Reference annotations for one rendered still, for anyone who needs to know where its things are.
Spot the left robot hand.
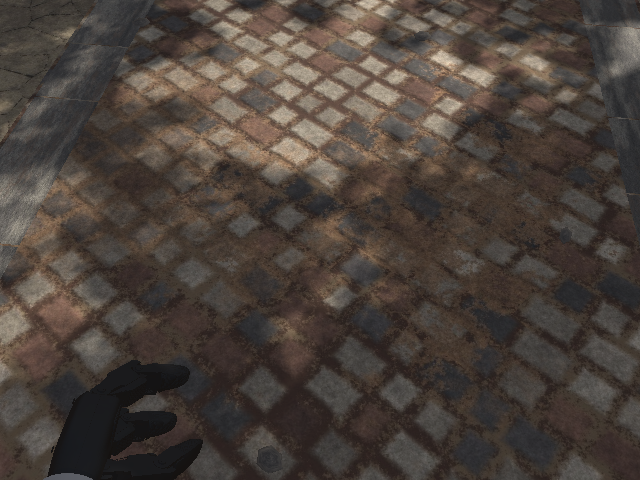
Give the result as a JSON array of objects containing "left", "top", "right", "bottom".
[{"left": 47, "top": 360, "right": 203, "bottom": 480}]

